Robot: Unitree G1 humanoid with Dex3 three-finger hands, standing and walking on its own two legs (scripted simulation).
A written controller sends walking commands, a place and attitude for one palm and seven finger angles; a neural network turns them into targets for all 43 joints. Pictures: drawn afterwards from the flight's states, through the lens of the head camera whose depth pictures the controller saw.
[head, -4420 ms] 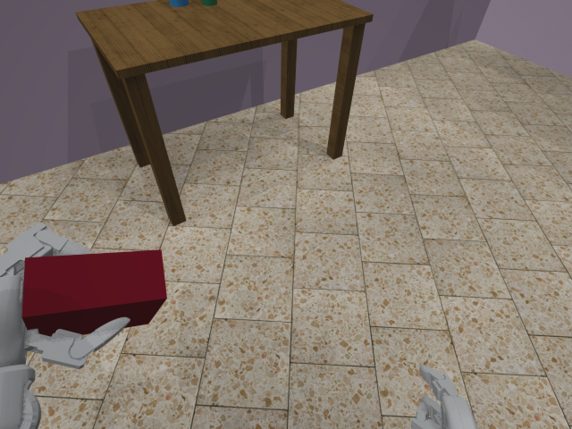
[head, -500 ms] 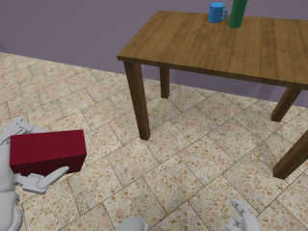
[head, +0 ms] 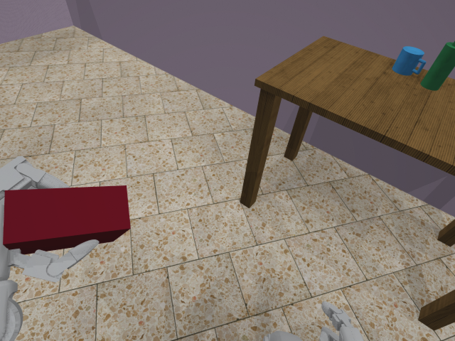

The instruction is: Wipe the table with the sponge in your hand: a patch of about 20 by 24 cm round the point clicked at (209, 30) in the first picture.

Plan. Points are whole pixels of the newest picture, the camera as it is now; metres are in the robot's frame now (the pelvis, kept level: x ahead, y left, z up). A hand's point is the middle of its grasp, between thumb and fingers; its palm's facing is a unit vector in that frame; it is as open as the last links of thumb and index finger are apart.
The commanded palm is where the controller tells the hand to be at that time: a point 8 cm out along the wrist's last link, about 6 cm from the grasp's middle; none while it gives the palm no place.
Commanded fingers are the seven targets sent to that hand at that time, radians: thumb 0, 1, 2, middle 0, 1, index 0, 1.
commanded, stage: walk to a spot facing it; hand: left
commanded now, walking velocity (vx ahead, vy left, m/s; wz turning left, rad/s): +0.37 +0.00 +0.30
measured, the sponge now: (86, 219) +0.22 +0.21 +0.17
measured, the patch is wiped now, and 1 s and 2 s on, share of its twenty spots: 0.00 0.00 0.00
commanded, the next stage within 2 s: turn to face it in 1.26 s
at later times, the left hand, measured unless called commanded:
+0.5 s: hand (56, 221) +0.21 +0.23 +0.18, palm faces +0.53 -0.68 -0.50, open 9.7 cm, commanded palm +0.14 +0.27 +0.18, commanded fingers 0.00 0.10 1.30 -1.20 -1.60 -1.20 -1.60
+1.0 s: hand (50, 178) +0.27 +0.27 +0.19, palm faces +0.68 -0.54 -0.50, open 9.7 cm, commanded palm +0.22 +0.29 +0.18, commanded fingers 0.00 0.10 1.30 -1.20 -1.60 -1.20 -1.60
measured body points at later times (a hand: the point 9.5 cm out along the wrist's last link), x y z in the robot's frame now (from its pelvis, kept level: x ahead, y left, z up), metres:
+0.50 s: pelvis +0.05 -0.04 +0.00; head +0.09 -0.04 +0.45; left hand +0.17 +0.27 +0.21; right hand +0.25 -0.27 -0.09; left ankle +0.08 +0.12 -0.69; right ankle +0.05 -0.14 -0.74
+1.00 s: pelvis +0.16 -0.03 -0.01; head +0.19 -0.05 +0.44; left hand +0.23 +0.30 +0.21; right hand +0.38 -0.14 -0.12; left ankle +0.10 +0.10 -0.74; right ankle +0.24 -0.12 -0.74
